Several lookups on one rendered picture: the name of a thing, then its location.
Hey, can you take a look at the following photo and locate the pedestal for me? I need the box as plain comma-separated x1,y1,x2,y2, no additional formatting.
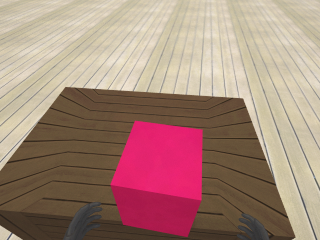
0,87,296,240

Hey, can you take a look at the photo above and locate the left robot hand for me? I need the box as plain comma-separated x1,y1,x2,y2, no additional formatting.
63,202,103,240

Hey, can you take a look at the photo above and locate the right robot hand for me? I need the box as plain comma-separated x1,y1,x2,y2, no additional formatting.
237,213,270,240

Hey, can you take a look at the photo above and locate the carton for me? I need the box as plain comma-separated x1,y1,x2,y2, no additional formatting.
110,120,203,237

